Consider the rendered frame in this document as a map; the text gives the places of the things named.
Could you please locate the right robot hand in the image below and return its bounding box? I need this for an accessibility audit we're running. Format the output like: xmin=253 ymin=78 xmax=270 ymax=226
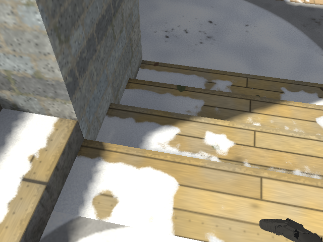
xmin=259 ymin=218 xmax=323 ymax=242

